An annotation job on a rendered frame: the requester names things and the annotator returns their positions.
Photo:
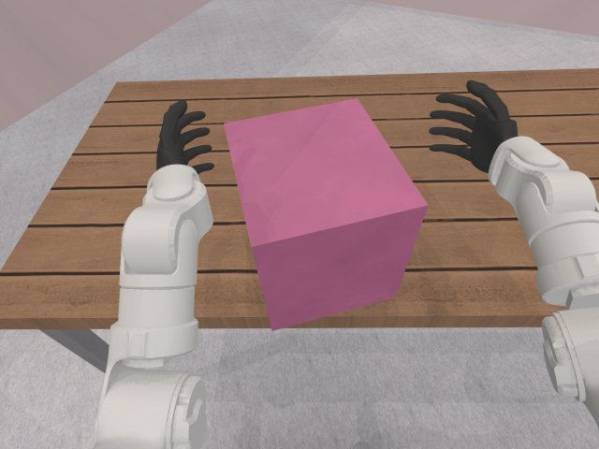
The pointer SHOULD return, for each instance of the left robot upper arm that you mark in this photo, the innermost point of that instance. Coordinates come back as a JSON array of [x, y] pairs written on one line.
[[153, 409]]

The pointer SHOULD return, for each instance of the robot right forearm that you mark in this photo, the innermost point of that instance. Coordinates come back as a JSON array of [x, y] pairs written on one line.
[[559, 213]]

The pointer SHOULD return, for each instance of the robot left forearm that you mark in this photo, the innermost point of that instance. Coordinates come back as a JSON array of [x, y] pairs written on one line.
[[158, 272]]

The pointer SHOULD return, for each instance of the right robot upper arm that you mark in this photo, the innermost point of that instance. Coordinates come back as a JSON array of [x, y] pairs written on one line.
[[571, 351]]

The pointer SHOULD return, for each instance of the carton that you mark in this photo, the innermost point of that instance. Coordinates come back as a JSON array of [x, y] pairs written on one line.
[[331, 214]]

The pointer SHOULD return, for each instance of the robot left hand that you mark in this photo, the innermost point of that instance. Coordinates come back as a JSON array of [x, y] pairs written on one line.
[[170, 147]]

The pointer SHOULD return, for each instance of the robot right hand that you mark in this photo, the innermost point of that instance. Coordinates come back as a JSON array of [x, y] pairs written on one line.
[[492, 126]]

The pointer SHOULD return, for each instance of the table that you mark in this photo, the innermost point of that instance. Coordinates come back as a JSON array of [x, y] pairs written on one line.
[[471, 265]]

